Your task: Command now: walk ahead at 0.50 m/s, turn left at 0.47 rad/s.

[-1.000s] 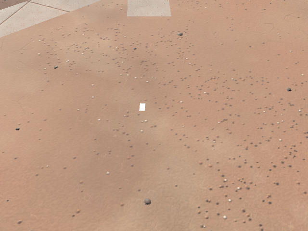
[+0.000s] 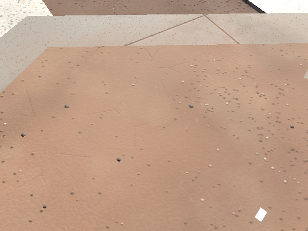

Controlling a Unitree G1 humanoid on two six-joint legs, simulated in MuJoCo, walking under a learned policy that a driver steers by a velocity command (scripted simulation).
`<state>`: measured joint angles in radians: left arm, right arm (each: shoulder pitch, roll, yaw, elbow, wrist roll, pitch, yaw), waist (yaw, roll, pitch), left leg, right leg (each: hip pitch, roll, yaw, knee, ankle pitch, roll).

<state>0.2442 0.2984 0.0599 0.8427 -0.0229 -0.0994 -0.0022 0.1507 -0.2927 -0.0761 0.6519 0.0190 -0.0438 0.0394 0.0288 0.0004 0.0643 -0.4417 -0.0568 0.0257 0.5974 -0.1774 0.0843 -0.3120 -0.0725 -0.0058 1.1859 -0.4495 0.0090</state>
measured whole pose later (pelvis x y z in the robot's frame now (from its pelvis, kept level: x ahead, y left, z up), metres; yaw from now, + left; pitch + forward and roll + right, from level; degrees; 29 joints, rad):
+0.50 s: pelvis +0.23 -0.04 +0.00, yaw -4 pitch +3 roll +1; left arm 0.14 0.29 0.05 0.71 0.00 -0.06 -0.04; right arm 0.20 -0.29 -0.05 0.74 0.00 -0.03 -0.02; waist 0.01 0.00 0.05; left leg -0.40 -0.07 -0.06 1.20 -0.52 -0.02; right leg -0.49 0.06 0.01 0.53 -0.08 -0.06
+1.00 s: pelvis +0.30 +0.01 +0.02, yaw -22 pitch +2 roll -1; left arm 0.20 0.35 0.10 0.65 -0.02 0.06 0.02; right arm 0.20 -0.26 -0.06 0.70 -0.02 -0.01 -0.04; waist -0.01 -0.05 0.01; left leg -0.28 0.02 0.00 0.47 -0.23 0.00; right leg -0.58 0.09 0.10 1.13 -0.41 0.07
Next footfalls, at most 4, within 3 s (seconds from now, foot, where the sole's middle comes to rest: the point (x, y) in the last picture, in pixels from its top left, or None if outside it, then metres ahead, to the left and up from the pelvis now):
0.40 right None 0.38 -0.12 -0.76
0.84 left None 0.39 0.10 -0.76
1.28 right None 0.25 -0.12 -0.76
1.74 left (194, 188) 0.62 -0.14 -0.76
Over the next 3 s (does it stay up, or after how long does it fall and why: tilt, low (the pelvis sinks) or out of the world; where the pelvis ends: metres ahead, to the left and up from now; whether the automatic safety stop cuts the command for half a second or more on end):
stays up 0.69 -0.62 0.01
